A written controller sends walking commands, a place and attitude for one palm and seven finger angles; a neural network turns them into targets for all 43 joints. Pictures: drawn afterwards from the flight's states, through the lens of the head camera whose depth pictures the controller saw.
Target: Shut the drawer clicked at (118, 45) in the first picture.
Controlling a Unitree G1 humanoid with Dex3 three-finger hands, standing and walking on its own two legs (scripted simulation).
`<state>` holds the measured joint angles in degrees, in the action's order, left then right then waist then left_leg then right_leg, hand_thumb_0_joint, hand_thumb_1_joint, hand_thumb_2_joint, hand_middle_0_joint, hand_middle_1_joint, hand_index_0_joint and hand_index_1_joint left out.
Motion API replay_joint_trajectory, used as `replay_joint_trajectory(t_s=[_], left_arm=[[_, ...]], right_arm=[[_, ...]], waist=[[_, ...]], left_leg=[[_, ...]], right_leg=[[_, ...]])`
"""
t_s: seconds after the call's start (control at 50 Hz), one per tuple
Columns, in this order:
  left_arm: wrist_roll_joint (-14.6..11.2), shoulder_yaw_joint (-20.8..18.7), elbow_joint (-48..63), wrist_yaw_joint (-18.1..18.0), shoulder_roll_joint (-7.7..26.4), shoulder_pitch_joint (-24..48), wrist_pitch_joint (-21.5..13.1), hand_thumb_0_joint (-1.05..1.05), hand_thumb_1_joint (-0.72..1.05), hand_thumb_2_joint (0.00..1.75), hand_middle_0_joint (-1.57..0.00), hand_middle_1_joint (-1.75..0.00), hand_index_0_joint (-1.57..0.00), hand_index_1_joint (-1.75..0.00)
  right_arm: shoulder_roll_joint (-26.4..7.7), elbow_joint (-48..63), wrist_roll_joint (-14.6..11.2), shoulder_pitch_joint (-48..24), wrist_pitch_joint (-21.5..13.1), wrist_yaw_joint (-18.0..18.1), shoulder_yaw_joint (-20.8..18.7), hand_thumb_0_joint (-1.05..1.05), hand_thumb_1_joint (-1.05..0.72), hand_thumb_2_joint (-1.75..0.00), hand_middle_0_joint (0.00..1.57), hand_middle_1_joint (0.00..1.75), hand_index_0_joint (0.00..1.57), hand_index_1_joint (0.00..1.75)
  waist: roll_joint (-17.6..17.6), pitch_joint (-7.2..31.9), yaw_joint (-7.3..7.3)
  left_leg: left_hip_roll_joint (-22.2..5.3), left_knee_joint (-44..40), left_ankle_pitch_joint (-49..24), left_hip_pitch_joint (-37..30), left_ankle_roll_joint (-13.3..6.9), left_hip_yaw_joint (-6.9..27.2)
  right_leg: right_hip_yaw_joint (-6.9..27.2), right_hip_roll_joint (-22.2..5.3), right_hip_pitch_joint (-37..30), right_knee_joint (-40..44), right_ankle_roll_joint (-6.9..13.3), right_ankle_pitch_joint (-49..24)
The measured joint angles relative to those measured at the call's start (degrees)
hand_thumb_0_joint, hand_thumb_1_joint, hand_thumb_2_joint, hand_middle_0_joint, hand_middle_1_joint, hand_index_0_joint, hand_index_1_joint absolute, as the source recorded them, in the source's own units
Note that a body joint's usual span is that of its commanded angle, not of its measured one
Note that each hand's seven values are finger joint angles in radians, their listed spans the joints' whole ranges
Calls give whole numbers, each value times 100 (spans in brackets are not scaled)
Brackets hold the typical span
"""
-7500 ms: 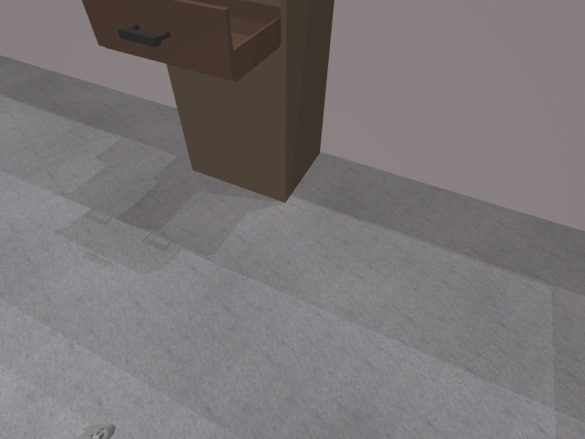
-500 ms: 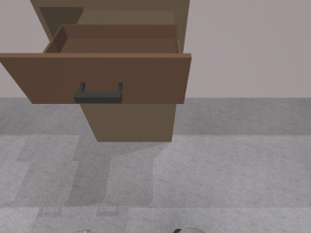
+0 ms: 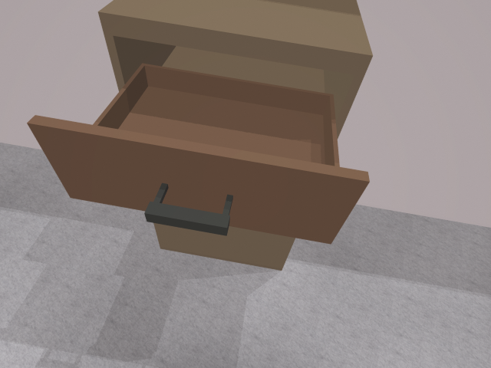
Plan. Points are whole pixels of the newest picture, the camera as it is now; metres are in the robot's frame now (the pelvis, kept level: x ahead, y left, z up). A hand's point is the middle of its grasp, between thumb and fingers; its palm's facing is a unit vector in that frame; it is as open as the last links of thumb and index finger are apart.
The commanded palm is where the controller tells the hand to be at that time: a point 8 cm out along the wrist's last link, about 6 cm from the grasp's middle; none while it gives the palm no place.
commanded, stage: come to a stop and stand still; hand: left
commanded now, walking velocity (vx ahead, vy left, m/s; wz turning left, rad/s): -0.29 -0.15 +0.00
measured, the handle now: (192, 207) +0.33 +0.13 +0.08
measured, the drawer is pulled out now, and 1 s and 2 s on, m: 0.30 0.30 0.30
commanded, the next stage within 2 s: look again from close up in 1.38 s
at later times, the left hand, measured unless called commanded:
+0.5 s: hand out of the picture +0.03 +0.12 -0.16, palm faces +0.00 -0.96 -0.27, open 7.4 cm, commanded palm none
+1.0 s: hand out of the picture -0.07 +0.16 -0.18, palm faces +0.07 -0.97 -0.25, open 7.4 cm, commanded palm none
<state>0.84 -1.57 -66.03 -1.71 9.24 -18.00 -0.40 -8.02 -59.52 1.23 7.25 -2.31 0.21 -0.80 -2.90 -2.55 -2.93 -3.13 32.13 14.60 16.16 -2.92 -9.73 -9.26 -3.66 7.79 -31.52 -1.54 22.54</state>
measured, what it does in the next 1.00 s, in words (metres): steps on the spot: right foot, then left foot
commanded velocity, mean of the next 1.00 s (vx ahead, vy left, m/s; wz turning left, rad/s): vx -0.01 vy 0.06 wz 0.00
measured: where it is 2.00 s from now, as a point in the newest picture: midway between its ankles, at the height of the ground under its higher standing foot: outside the picture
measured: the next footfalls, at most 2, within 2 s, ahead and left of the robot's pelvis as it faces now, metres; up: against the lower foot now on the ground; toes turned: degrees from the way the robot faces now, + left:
right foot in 0.44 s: +0.01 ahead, -0.13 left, +0.00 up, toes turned -4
left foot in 0.98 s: -0.03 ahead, +0.10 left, +0.00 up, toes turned +3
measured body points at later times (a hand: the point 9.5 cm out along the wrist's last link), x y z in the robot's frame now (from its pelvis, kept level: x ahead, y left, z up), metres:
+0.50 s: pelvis -0.03 -0.07 +0.00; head -0.02 -0.10 +0.45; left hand +0.03 +0.17 -0.14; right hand -0.01 -0.31 -0.17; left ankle +0.02 +0.08 -0.72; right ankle -0.05 -0.18 -0.73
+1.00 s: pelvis -0.05 -0.03 +0.00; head -0.03 -0.03 +0.45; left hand -0.07 +0.21 -0.16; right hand +0.04 -0.28 -0.15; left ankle -0.07 +0.10 -0.74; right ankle -0.05 -0.18 -0.73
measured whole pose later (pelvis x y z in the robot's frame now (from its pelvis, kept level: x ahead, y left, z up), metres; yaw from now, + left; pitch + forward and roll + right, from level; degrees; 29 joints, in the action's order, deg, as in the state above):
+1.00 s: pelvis -0.05 -0.03 +0.00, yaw +0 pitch +0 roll +1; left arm 1.6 -2.5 -61.9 -2.0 10.8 -16.6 2.4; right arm -13.1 -57.8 0.7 8.1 0.9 0.2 -2.6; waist -0.2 -3.0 -2.2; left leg -1.7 28.4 17.8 11.5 1.5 -2.6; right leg -2.5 -5.5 16.4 -33.7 -2.7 17.5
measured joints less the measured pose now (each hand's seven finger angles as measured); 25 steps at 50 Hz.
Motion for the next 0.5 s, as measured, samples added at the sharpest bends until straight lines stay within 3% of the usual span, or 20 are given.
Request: replay_joint_trajectory(t_s=[0.08, 0.18, 0.26, 0.34, 0.38, 0.44, 0.5], left_arm=[[6, 28, 26, -59, -49, 84, 174, 1, 92, 90, -20, -30, -19, -30], [51, -157, 340, -77, 73, 303, 320, 1, 91, 90, -20, -30, -20, -30], [56, -297, 613, -69, 284, 523, 402, 1, 91, 90, -20, -30, -19, -30], [55, -321, 779, -49, 361, 691, 416, 0, 92, 90, -19, -30, -19, -30], [54, -276, 802, -34, 328, 736, 366, 0, 92, 90, -19, -30, -19, -30], [67, -168, 803, -15, 276, 685, 197, 0, 92, 90, -19, -30, -19, -30], [84, -34, 677, -3, 16, 616, 150, 0, 92, 90, -19, -30, -19, -30]], right_arm=[[136, -54, -41, -120, 65, 148, 36, 0, -91, -90, 20, 30, 20, 29], [87, 93, -60, -216, 158, 230, -133, -3, -94, -90, 21, 30, 20, 30], [8, 84, -31, -70, 237, 203, -171, -2, -93, -90, 21, 30, 20, 30], [-87, 20, 14, 137, 310, 144, -232, -1, -92, -90, 21, 30, 20, 30], [-150, -33, 37, 234, 343, 104, -260, -1, -91, -90, 21, 30, 20, 30], [-200, -129, 0, 433, 384, 54, -282, 0, -91, -90, 21, 30, 20, 30], [-329, -231, -34, 586, 542, -10, -290, 0, -91, -90, 20, 30, 19, 29]], waist=[[39, -168, 35], [68, -325, 145], [31, -303, 193], [105, -215, 273], [192, -154, 331], [208, 8, 364], [483, 77, 379]], left_leg=[[41, -321, -97, -193, -87, -67], [-47, -563, -294, -182, -45, -122], [-128, -594, -405, -78, 45, -93], [-209, -553, -483, 17, 165, -30], [-243, -501, -504, 67, 240, -3], [-206, -247, -431, 207, 385, -20], [-128, 237, 466, 301, 484, 340]], right_leg=[[475, 40, 549, -1232, -61, 684], [918, 158, 1493, -2908, -108, 492], [1038, 168, 1826, -3385, -141, 205], [928, 69, 1550, -2602, -101, 279], [796, 13, 1214, -1803, -56, 338], [685, -71, 517, -163, 9, -239], [626, 19, 447, -113, 139, -394]])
